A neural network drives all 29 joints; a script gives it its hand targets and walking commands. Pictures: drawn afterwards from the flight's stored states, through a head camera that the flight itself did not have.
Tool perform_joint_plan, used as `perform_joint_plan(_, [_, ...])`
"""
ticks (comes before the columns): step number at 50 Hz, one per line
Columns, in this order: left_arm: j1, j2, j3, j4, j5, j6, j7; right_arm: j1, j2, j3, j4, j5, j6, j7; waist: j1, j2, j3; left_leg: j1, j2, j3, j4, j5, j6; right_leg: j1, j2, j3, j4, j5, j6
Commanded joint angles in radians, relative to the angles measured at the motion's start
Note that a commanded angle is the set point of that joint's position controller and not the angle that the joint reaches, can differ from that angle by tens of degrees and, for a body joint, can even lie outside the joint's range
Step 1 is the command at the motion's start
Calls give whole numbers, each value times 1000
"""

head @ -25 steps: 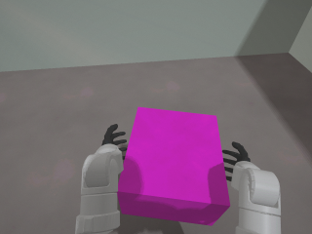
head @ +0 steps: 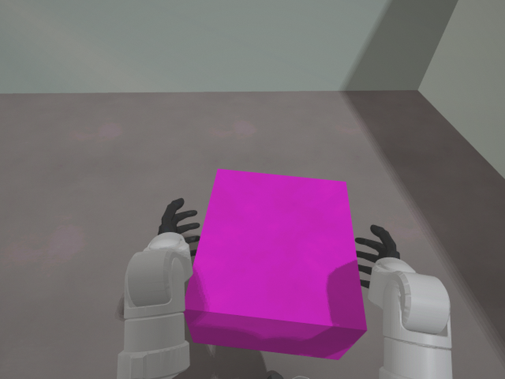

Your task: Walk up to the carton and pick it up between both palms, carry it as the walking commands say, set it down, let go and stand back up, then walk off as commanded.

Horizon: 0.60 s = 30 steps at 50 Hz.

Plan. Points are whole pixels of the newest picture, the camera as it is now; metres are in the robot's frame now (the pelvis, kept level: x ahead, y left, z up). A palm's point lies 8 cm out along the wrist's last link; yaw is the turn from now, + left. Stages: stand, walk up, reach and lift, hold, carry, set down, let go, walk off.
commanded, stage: carry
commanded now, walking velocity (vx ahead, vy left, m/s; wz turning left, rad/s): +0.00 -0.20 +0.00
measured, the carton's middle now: (273, 257) +0.33 -0.01 +0.01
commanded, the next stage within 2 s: none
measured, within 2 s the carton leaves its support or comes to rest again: neither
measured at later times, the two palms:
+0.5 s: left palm (256, 356) +0.14 +0.02 +0.09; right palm out of the picture +0.10 -0.28 +0.06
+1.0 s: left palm out of the picture -0.01 -0.02 +0.10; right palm out of the picture -0.07 -0.33 +0.08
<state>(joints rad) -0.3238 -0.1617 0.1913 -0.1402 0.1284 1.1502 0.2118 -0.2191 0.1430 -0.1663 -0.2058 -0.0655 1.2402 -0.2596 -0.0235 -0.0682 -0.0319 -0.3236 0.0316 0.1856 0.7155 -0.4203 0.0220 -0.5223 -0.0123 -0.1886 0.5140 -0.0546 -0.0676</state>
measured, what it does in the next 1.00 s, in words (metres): walks backwards: right foot, then left foot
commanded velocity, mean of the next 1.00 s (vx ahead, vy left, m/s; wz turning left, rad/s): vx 0.00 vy -0.10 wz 0.00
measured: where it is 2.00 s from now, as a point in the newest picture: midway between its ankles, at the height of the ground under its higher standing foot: outside the picture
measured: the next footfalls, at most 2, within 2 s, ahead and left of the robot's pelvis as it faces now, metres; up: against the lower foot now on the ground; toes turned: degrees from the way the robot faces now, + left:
right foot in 0.32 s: -0.05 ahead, -0.26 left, +0.00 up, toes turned -5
left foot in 0.52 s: -0.05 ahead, +0.00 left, +0.00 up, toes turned +8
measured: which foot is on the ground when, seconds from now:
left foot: down 0.00-0.34, up 0.36-0.50, down 0.52-0.70, up 0.72-0.86, down 0.88-1.00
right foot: down 0.00-0.00, up 0.02-0.30, down 0.32-0.88, up 0.90-1.00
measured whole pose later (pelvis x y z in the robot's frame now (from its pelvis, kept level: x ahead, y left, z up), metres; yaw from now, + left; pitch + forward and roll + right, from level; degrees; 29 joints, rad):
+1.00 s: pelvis -0.30 -0.15 +0.02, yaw -3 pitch -2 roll +0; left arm -0.27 -0.15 0.16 -0.10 0.14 1.17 0.20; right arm -0.15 0.13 -0.13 -0.18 -0.08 1.28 -0.25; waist -0.02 0.00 -0.07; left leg -0.35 0.06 0.13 0.63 -0.26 0.04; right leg -0.61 -0.02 -0.04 0.92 -0.28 0.01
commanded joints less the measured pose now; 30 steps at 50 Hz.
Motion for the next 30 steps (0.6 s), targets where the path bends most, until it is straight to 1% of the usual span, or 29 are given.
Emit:
perform_joint_plan(1, [-495, -1057, -742, 4, -431, 54, -414, -685, 964, 678, -45, 427, -38, 486, 35, 462, -196, 74, 537, -646, -574, -290, 184, -195, -53, 234, 434, -365, 106])
perform_joint_plan(2, [-572, -1062, -760, -33, -457, 57, -417, -702, 975, 678, -33, 423, -49, 489, 21, 406, -141, -7, 495, -582, -540, -233, 194, -173, -78, 299, 589, -344, 94])
perform_joint_plan(3, [-530, -1097, -769, -20, -466, 49, -416, -759, 974, 690, -115, 446, -46, 495, 23, 216, -189, 6, 408, -444, -503, -101, 125, -166, -47, 321, 635, -249, 110])
perform_joint_plan(5, [-564, -1093, -733, -12, -468, 39, -407, -846, 956, 704, -163, 467, -54, 498, 22, 158, -258, 100, 288, -219, -392, 150, 22, -121, 7, 265, 639, -180, 122])
perform_joint_plan(6, [-597, -1069, -730, -73, -488, 34, -405, -844, 964, 707, -159, 468, -53, 489, 29, 178, -287, 162, 285, -166, -355, 275, 13, -105, -10, 240, 627, -152, 114])
perform_joint_plan(7, [-603, -1074, -738, -70, -499, 37, -407, -862, 947, 702, -201, 463, -59, 478, 28, 122, -321, 188, 267, -150, -323, 361, 18, -63, 0, 189, 548, -186, 123])
perform_joint_plan(8, [-576, -1039, -720, -23, -501, 44, -410, -856, 938, 689, -177, 463, -55, 472, 28, 139, -325, 214, 288, -162, -317, 421, 33, -68, -13, 163, 489, -236, 122])
perform_joint_plan(9, [-548, -1074, -747, -10, -520, 46, -412, -885, 915, 699, -268, 461, -68, 462, 26, 212, -327, 175, 294, -154, -310, 520, 37, -16, -27, 133, 421, -263, 130])
perform_joint_plan(10, [-558, -1025, -734, -22, -507, 48, -411, -853, 884, 687, -247, 429, -68, 457, 22, 259, -348, 173, 328, -176, -304, 559, 52, 25, -32, 114, 376, -309, 129])
perform_joint_plan(11, [-471, -1008, -727, 0, -498, 59, -416, -764, 892, 671, -190, 406, -54, 451, 18, 294, -378, 175, 340, -217, -309, 482, 58, 61, -40, 128, 284, -367, 129])
perform_joint_plan(12, [-488, -1032, -739, 37, -504, 72, -421, -738, 897, 662, -164, 390, -50, 446, 15, 338, -382, 170, 350, -233, -300, 457, 49, 108, -20, 104, 212, -378, 127])
perform_joint_plan(13, [-432, -1022, -717, 96, -491, 79, -425, -681, 887, 643, -108, 361, -39, 442, 18, 367, -395, 155, 331, -230, -263, 388, 26, 172, -6, 92, 100, -307, 118])
perform_joint_plan(14, [-437, -1038, -714, 113, -484, 74, -430, -650, 868, 626, -95, 327, -35, 445, 25, 312, -409, 103, 318, -212, -234, 294, -14, 282, -15, 113, -55, -230, 100])
perform_joint_plan(15, [-407, -1029, -708, 123, -472, 71, -431, -646, 866, 631, -99, 324, -37, 445, 26, 231, -420, 81, 267, -166, -154, 345, -37, 326, -24, 123, -153, -158, 107])
perform_joint_plan(16, [-361, -1002, -701, 159, -457, 74, -435, -652, 857, 631, -90, 310, -35, 442, 42, 25, -416, -50, 195, -96, -16, 274, -71, 421, -181, 288, -237, -116, 59])
perform_joint_plan(17, [-407, -987, -730, 91, -453, 65, -434, -640, 890, 643, -70, 323, -32, 451, 40, -141, -405, -194, 100, -53, 107, 18, -108, 441, -325, 431, -178, 214, 2])
perform_joint_plan(18, [-449, -1055, -752, 76, -468, 69, -435, -689, 913, 674, -98, 340, -36, 454, 30, -171, -385, -225, 112, -89, 178, -102, -102, 436, -309, 348, -96, 389, -13])
perform_joint_plan(19, [-393, -1034, -724, 59, -443, 50, -433, -726, 937, 698, -132, 365, -41, 463, 36, -241, -419, -198, 113, -106, 204, -96, -94, 386, -288, 325, -60, 310, -60])
perform_joint_plan(20, [-489, -1077, -759, 16, -481, 47, -428, -757, 942, 701, -140, 373, -53, 468, 34, -118, -368, -173, 104, -96, 226, -61, -97, 348, -231, 271, -48, 293, -37])
perform_joint_plan(21, [-442, -1069, -722, 27, -447, 40, -423, -790, 951, 738, -176, 412, -56, 475, 42, -154, -354, -141, 84, -88, 212, -60, -93, 280, -228, 280, -87, 180, -19])
perform_joint_plan(22, [-541, -1091, -721, -30, -455, 33, -416, -889, 973, 753, -212, 447, -63, 477, 36, -130, -373, -69, 87, -91, 147, -29, -88, 278, -215, 232, -64, 208, -11])
perform_joint_plan(23, [-480, -1068, -694, -19, -437, 33, -413, -887, 982, 772, -214, 470, -58, 478, 34, -186, -375, -44, 77, -78, 97, 14, -86, 239, -219, 221, -65, 127, -6])
perform_joint_plan(24, [-499, -1078, -708, -41, -439, 34, -404, -890, 954, 758, -260, 475, -60, 480, 21, -105, -389, 5, 66, -39, -53, 107, -75, 261, -216, 178, -29, 75, -7])
perform_joint_plan(25, [-441, -1074, -687, -17, -428, 31, -399, -942, 934, 779, -308, 497, -65, 477, 22, -116, -393, 76, 68, -52, -182, 219, -66, 224, -202, 183, -12, -23, 25])
perform_joint_plan(26, [-407, -1057, -684, -22, -409, 28, -391, -918, 919, 774, -327, 505, -66, 477, 25, 8, -410, 132, 166, -173, -289, 327, -58, 214, -133, 123, 105, -68, 69])
perform_joint_plan(27, [-375, -1061, -675, -12, -400, 27, -380, -884, 897, 757, -319, 508, -63, 473, 42, 165, -458, 219, 296, -353, -328, 474, -16, 130, -81, 122, 187, -159, 93])
perform_joint_plan(28, [-419, -1065, -705, -42, -403, 28, -378, -864, 902, 764, -302, 496, -62, 473, 46, 288, -430, 176, 319, -329, -310, 494, 35, 147, -73, 155, 143, -304, 95])
perform_joint_plan(29, [-419, -1039, -710, -58, -403, 31, -380, -764, 928, 731, -196, 467, -56, 476, 45, 296, -438, 24, 279, -299, -329, 300, 42, 286, -68, 162, 170, -288, 70])
perform_joint_plan(30, [-469, -1035, -747, -101, -435, 30, -393, -729, 903, 717, -183, 447, -61, 482, 44, 324, -379, -76, 235, -245, -370, 4, 12, 340, -65, 145, 96, -260, 71])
